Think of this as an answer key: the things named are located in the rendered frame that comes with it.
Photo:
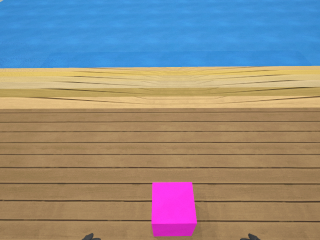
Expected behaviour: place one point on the carton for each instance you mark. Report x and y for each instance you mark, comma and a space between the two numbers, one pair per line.
173, 209

